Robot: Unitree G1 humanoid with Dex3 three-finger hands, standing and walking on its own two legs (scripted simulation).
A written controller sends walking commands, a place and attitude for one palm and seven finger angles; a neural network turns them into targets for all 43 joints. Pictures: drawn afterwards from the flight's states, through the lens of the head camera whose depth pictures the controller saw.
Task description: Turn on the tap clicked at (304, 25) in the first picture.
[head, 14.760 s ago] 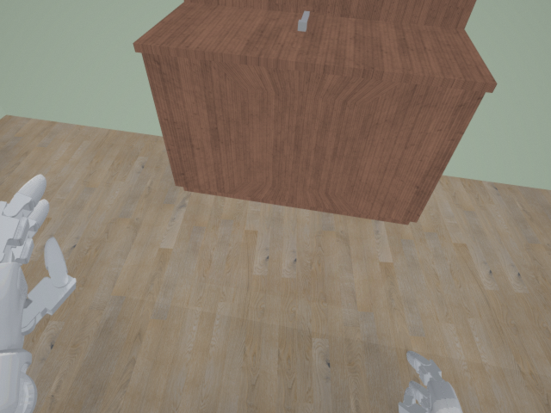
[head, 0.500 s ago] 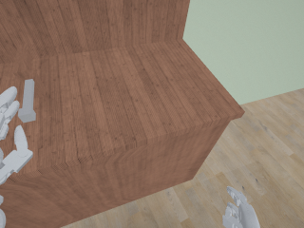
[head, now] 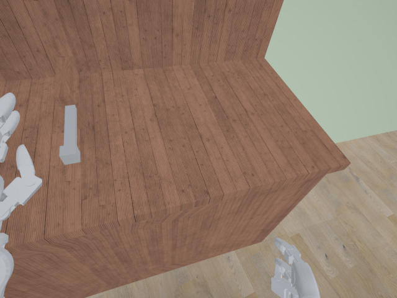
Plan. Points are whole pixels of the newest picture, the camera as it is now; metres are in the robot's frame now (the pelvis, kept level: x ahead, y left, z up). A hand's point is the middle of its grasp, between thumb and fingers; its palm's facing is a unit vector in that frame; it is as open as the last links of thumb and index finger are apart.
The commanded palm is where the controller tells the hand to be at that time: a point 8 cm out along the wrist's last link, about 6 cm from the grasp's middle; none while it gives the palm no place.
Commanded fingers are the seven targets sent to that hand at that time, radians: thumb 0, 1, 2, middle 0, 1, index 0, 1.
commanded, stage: come to a stop and stand still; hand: left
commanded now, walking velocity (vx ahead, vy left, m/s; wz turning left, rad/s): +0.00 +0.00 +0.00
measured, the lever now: (70, 154) +0.33 +0.29 +0.08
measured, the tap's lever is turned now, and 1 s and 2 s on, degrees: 0 0 0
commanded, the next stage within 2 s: look again from close up in 0.22 s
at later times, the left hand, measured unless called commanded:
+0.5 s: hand (53, 183) +0.23 +0.24 +0.16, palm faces +0.41 -0.85 -0.34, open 7.4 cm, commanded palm +0.17 +0.27 +0.18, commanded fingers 0.00 0.90 0.90 -0.20 -0.30 -0.20 -0.30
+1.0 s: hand (62, 191) +0.22 +0.23 +0.16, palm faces +0.33 -0.87 -0.36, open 7.4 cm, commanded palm +0.16 +0.27 +0.18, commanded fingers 0.00 0.90 0.90 -0.20 -0.30 -0.20 -0.30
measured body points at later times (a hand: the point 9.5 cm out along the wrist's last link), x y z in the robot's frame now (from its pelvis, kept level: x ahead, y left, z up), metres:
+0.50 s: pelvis +0.01 -0.01 +0.00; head +0.03 +0.01 +0.45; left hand +0.20 +0.29 +0.18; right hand +0.19 -0.24 -0.06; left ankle +0.02 +0.09 -0.74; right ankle +0.01 -0.16 -0.74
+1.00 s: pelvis -0.01 -0.01 +0.00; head +0.01 +0.01 +0.45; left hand +0.19 +0.27 +0.18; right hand +0.16 -0.23 -0.07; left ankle +0.02 +0.09 -0.74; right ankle +0.01 -0.16 -0.74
